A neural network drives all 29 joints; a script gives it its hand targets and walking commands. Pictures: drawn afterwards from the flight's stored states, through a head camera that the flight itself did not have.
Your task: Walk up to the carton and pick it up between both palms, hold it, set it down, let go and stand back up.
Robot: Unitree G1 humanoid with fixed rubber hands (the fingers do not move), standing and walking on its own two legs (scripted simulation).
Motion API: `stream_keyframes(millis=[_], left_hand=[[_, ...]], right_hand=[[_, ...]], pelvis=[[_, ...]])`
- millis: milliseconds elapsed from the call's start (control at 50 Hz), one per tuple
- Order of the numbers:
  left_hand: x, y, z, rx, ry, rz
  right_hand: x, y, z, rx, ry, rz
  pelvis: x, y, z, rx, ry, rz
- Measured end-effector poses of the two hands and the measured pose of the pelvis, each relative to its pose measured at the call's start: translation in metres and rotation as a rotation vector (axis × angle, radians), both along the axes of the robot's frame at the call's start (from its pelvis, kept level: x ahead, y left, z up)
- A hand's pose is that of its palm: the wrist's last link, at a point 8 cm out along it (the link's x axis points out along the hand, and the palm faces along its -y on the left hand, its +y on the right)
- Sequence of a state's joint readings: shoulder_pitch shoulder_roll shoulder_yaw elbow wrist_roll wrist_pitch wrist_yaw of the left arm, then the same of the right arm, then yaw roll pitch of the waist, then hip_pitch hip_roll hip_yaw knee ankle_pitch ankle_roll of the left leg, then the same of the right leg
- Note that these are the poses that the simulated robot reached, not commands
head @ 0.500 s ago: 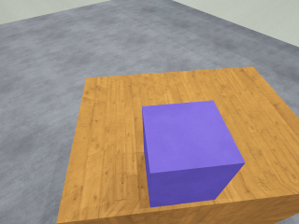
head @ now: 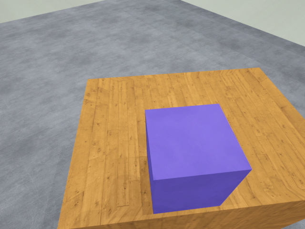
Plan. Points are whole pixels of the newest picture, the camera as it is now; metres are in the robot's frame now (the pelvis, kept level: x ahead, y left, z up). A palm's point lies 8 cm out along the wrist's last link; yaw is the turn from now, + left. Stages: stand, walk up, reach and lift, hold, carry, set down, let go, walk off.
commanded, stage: walk up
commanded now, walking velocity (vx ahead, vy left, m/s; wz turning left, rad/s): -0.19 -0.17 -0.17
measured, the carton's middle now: (184, 160) +0.31 -0.08 -0.01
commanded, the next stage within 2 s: none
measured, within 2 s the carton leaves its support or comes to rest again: neither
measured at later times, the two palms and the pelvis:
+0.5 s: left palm out of the picture -0.09 +0.10 -0.13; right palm out of the picture -0.06 -0.31 -0.16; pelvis -0.06 -0.09 +0.01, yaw -2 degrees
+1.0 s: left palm out of the picture -0.11 +0.10 -0.15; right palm out of the picture -0.11 -0.29 -0.15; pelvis -0.08 -0.09 +0.00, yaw -2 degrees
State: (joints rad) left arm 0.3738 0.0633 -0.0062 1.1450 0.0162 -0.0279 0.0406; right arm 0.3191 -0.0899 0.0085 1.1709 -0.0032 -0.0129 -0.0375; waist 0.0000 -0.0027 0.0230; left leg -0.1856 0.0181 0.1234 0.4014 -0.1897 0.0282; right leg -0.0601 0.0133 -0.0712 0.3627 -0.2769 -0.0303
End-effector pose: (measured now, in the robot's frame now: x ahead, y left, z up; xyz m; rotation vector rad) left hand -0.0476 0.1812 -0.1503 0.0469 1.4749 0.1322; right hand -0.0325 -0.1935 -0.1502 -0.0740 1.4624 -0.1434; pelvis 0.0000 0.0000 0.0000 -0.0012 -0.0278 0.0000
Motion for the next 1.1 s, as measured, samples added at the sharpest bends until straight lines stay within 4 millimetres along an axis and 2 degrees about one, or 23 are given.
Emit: stream_keyframes(millis=[40, 80, 140, 200, 260, 320, 360, 440, 500, 580, 640, 700, 760, 880, 960, 1100], left_hand=[[0.000, 0.001, -0.001, 0.000, 0.005, 0.001], [-0.001, 0.008, -0.004, 0.010, 0.033, -0.015], [0.001, 0.020, -0.008, 0.041, 0.069, -0.082], [0.016, 0.024, -0.009, 0.063, 0.001, -0.089], [0.020, 0.015, -0.004, 0.089, -0.093, -0.065], [0.005, -0.003, -0.002, 0.133, -0.094, -0.055], [-0.007, -0.021, 0.006, 0.145, -0.084, -0.035], [-0.030, -0.055, 0.022, 0.123, -0.070, -0.027], [-0.040, -0.080, 0.025, 0.086, -0.017, -0.062], [-0.055, -0.094, 0.022, 0.061, 0.013, -0.046], [-0.067, -0.101, 0.016, 0.041, 0.044, -0.043], [-0.071, -0.102, 0.005, 0.022, 0.047, -0.023], [-0.070, -0.101, -0.002, -0.001, 0.027, -0.012], [-0.059, -0.095, -0.004, -0.007, -0.035, -0.016], [-0.060, -0.084, 0.001, 0.018, -0.038, -0.034], [-0.077, -0.075, 0.005, 0.038, 0.004, -0.045]], right_hand=[[0.000, -0.001, 0.000, -0.008, -0.004, -0.006], [-0.002, -0.013, 0.002, -0.055, -0.025, -0.033], [-0.016, -0.041, 0.012, -0.136, -0.047, -0.091], [-0.036, -0.072, 0.018, -0.188, -0.008, -0.078], [-0.040, -0.097, 0.010, -0.178, 0.022, -0.041], [-0.024, -0.116, -0.009, -0.138, -0.050, -0.035], [-0.014, -0.122, -0.020, -0.099, -0.095, -0.020], [-0.014, -0.115, -0.016, -0.009, -0.110, -0.040], [-0.024, -0.113, -0.008, 0.034, -0.091, -0.062], [-0.053, -0.115, -0.007, 0.029, 0.015, -0.046], [-0.068, -0.118, -0.008, 0.006, 0.065, -0.053], [-0.071, -0.119, -0.008, -0.027, 0.080, -0.032], [-0.063, -0.117, 0.002, -0.047, 0.038, -0.018], [-0.054, -0.108, 0.003, -0.044, -0.036, 0.006], [-0.065, -0.101, 0.000, -0.022, -0.033, -0.006], [-0.100, -0.085, -0.002, 0.023, 0.030, -0.025]], pelvis=[[-0.002, 0.000, -0.001, -0.001, 0.003, -0.006], [-0.012, -0.005, -0.003, -0.011, 0.004, -0.027], [-0.029, -0.017, -0.003, -0.043, 0.005, -0.054], [-0.041, -0.030, -0.004, -0.045, 0.019, -0.034], [-0.046, -0.043, -0.007, -0.009, 0.040, -0.035], [-0.052, -0.059, -0.015, 0.039, 0.040, -0.052], [-0.057, -0.065, -0.015, 0.002, 0.014, -0.028], [-0.053, -0.082, 0.000, 0.051, 0.023, -0.045], [-0.056, -0.094, 0.006, 0.060, 0.037, -0.031], [-0.062, -0.101, 0.005, 0.038, 0.048, -0.024], [-0.064, -0.102, 0.001, 0.008, 0.052, -0.012], [-0.066, -0.101, -0.005, -0.018, 0.043, 0.000], [-0.067, -0.103, -0.002, 0.009, 0.023, -0.015], [-0.072, -0.098, 0.000, 0.004, -0.001, -0.022], [-0.078, -0.093, 0.001, 0.003, -0.006, -0.025], [-0.087, -0.091, 0.002, 0.003, -0.004, -0.029]])
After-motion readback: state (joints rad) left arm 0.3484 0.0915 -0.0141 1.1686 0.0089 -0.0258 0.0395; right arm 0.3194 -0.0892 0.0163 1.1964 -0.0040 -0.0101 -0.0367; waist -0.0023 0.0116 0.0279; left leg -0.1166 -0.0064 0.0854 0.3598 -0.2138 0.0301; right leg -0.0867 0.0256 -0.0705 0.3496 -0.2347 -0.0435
